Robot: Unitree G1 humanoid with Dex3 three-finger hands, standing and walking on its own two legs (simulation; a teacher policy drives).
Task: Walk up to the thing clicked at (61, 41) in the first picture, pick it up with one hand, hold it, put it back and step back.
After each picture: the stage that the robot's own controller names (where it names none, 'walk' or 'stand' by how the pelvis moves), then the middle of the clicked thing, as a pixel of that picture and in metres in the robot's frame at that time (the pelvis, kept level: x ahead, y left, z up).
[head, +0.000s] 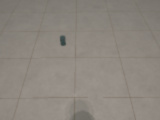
stand; (62, 40) +1.49 +0.22 -0.72
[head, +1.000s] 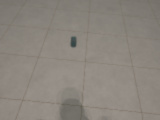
walk; (73, 42) +1.37 +0.12 -0.70
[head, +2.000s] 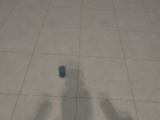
walk; (62, 71) +0.94 +0.18 -0.70
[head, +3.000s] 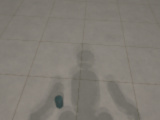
walk; (59, 102) +0.62 +0.20 -0.70
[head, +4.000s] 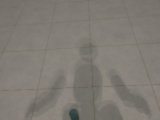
walk; (74, 115) +0.49 +0.14 -0.67
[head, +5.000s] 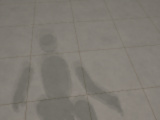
stand; out of the picture +0.37 +0.06 -0.69
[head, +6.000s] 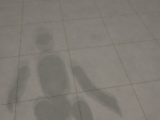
stand; out of the picture +0.38 +0.12 -0.70
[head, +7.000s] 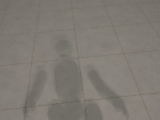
stand; out of the picture +0.37 +0.13 -0.72
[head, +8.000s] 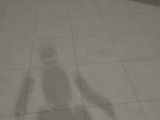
stand; out of the picture +0.36 +0.08 -0.72
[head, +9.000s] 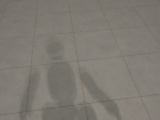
stand; out of the picture +0.37 +0.10 -0.73
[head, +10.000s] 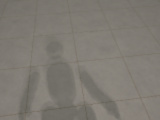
stand; out of the picture +0.35 +0.10 -0.73
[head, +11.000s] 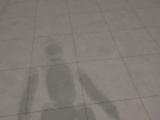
stand; out of the picture +0.36 +0.10 -0.73
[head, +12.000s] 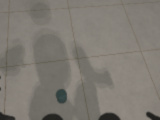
go down; (61, 96) +0.41 +0.09 -0.52
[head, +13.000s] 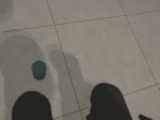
go down; (39, 71) +0.46 +0.13 -0.32
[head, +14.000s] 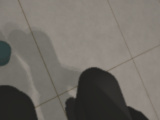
close in; (0, 54) +0.44 +0.16 -0.25
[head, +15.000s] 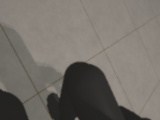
close; out of the picture +0.44 +0.18 -0.25
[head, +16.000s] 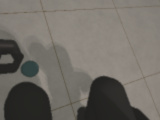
lift; (29, 69) +0.42 +0.15 -0.28
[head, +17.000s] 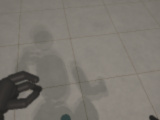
go down; out of the picture +0.38 +0.08 -0.61
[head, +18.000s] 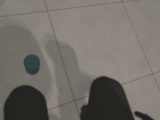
go down; (32, 65) +0.45 +0.13 -0.31
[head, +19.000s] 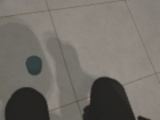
go down; (34, 66) +0.44 +0.13 -0.31
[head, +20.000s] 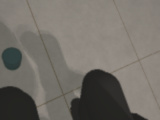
close in; (12, 59) +0.43 +0.15 -0.27
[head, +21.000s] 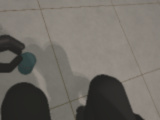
hold; (26, 64) +0.44 +0.15 -0.28
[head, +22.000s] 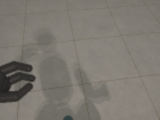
hold; out of the picture +0.38 +0.08 -0.61
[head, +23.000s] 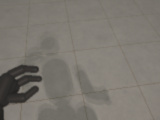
go down; out of the picture +0.36 +0.09 -0.67
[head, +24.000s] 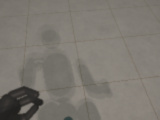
crouch; out of the picture +0.37 +0.09 -0.64
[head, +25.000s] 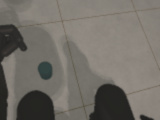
crouch; (45, 71) +0.44 +0.11 -0.35
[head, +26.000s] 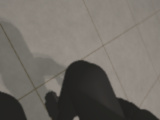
lower; out of the picture +0.43 +0.17 -0.25
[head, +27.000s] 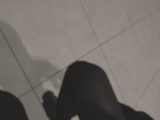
lower; out of the picture +0.43 +0.18 -0.25
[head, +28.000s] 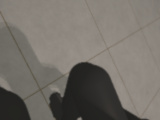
lower; out of the picture +0.44 +0.18 -0.25
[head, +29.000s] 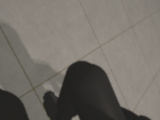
lower; out of the picture +0.43 +0.18 -0.25
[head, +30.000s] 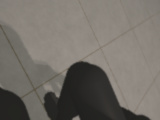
loosen; out of the picture +0.44 +0.17 -0.24
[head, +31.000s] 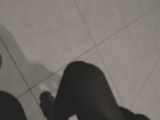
withdraw; out of the picture +0.41 +0.14 -0.24
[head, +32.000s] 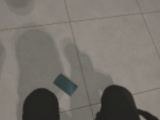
walk; (65, 84) +0.38 +0.05 -0.38
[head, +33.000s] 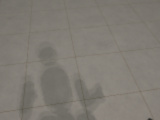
stand; out of the picture +0.27 +0.03 -0.68
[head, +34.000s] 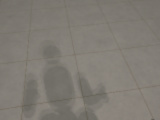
stand; out of the picture +0.27 +0.07 -0.69
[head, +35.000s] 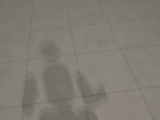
stand; out of the picture +0.25 +0.07 -0.69
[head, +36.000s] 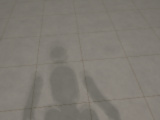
stand; out of the picture +0.25 +0.08 -0.75
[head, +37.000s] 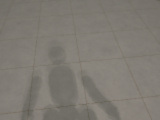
stand; out of the picture +0.22 +0.09 -0.75
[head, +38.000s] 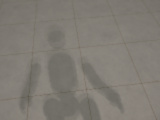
walk; out of the picture +0.24 +0.10 -0.74
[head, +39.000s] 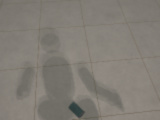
walk; (76, 109) +0.46 +0.04 -0.72
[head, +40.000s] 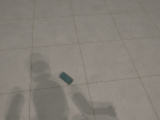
walk; (66, 78) +0.80 +0.13 -0.73
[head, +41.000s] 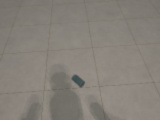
stand; (78, 80) +0.84 +0.07 -0.72
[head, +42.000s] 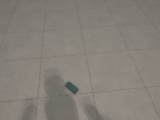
stand; (71, 87) +0.82 +0.10 -0.75
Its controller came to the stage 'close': yes
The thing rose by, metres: 0.01
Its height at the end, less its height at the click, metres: -0.02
